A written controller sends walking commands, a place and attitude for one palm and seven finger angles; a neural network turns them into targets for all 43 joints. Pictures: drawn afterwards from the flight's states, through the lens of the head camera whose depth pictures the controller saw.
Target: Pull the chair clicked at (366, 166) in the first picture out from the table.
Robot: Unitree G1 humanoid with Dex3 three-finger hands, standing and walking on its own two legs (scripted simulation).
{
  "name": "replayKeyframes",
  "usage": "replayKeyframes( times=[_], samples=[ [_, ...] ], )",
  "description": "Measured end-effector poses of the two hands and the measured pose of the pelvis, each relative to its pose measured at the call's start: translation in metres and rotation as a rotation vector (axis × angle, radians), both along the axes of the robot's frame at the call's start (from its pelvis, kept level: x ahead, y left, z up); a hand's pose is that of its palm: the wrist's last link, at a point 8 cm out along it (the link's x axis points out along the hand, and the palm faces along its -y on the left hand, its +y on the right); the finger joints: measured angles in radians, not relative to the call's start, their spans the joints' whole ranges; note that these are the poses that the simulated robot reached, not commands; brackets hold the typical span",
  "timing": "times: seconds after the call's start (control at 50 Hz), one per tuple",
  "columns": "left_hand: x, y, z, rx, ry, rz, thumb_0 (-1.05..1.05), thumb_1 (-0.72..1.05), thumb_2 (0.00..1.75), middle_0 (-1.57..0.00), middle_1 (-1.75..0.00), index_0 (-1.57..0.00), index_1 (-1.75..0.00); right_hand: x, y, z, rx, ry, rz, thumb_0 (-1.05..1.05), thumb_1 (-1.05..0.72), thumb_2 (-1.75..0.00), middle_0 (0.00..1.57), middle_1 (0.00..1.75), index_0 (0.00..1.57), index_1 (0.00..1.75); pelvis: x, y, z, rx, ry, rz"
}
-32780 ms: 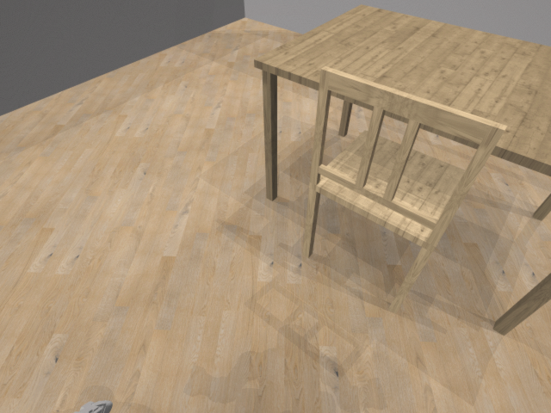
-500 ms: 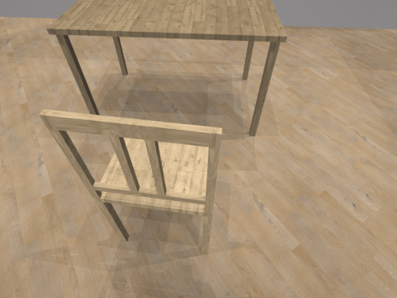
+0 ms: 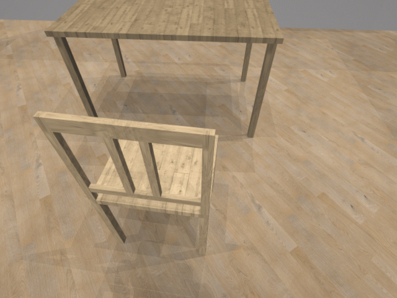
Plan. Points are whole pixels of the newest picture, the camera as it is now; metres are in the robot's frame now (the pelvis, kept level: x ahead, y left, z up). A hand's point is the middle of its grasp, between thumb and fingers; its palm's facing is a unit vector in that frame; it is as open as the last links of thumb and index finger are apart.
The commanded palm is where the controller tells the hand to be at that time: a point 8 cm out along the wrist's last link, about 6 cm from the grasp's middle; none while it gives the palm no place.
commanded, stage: look to check the result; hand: left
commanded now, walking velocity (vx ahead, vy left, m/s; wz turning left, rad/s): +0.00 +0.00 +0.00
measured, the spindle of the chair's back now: (121, 167) +0.48 +0.26 -0.10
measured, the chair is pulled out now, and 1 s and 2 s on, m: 0.64 0.64 0.64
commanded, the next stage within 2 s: stand and wait in 0.78 s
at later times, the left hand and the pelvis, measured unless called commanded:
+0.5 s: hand out of the picture +0.01 +0.16 -0.17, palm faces +0.05 -0.98 -0.18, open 7.3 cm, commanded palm none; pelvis +0.01 +0.00 +0.00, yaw +1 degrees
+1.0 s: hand out of the picture +0.01 +0.16 -0.17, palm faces +0.06 -0.98 -0.17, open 7.4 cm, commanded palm none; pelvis +0.01 +0.00 +0.00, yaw +1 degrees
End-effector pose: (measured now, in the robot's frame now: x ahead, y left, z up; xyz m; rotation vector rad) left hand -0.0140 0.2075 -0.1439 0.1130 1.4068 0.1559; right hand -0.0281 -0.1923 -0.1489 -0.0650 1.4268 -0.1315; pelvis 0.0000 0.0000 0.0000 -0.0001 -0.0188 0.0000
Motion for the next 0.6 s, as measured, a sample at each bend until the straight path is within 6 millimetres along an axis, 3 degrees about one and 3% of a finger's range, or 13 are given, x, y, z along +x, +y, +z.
replayKeyframes(
  times=[0.18,0.6],
  samples=[
    [0.006,-0.002,0.0,-0.002,0.008,0.003,0.0,0.91,0.9,-0.2,-0.3,-0.2,-0.3,0.0,-0.009,0.003,-0.019,0.027,0.003,0.01,-0.91,-0.9,0.2,0.29,0.2,0.3,0.006,-0.003,0.001,0.0,0.003,0.004],
    [0.019,0.004,0.002,0.014,-0.017,0.009,0.0,0.91,0.9,-0.2,-0.3,-0.2,-0.3,0.02,-0.008,0.003,-0.015,0.002,0.02,0.01,-0.91,-0.9,0.2,0.29,0.2,0.3,0.013,-0.003,0.002,0.0,-0.006,0.011]
  ],
)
